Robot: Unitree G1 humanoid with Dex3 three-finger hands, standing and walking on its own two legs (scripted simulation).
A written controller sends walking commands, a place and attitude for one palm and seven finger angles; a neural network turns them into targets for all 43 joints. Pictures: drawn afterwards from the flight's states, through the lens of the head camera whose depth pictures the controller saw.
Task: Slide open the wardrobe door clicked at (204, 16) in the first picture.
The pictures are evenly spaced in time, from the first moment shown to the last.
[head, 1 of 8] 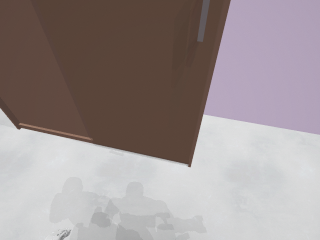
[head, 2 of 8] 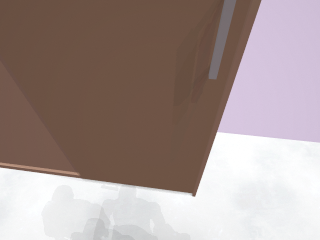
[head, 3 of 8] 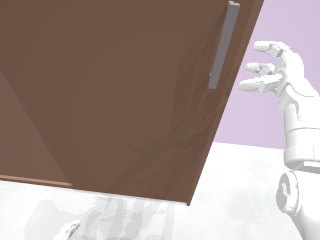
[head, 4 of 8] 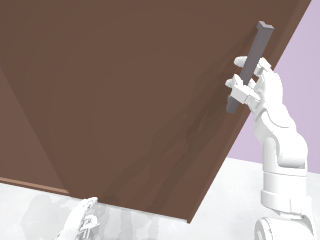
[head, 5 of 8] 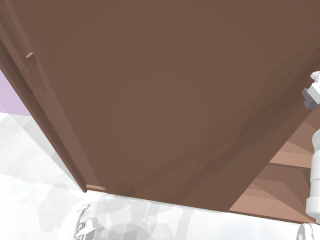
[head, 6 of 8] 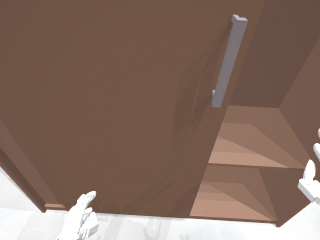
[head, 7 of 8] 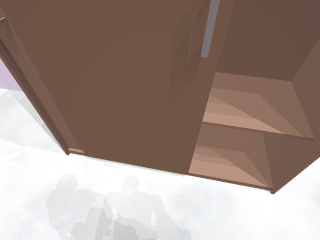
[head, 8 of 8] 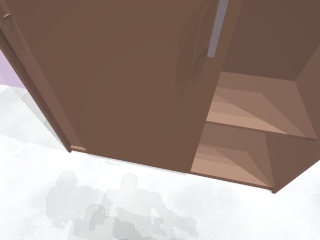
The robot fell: no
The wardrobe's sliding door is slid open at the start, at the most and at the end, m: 0.00 0.55 0.54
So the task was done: yes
